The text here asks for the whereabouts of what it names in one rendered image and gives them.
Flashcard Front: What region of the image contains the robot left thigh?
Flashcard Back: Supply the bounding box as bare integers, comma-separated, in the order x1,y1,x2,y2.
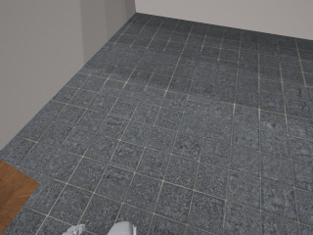
107,221,137,235

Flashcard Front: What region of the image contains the robot left hand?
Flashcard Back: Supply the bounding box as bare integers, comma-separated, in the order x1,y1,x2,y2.
62,224,86,235

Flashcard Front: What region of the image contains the cabinet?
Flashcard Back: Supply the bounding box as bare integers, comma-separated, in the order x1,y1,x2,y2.
0,160,39,235

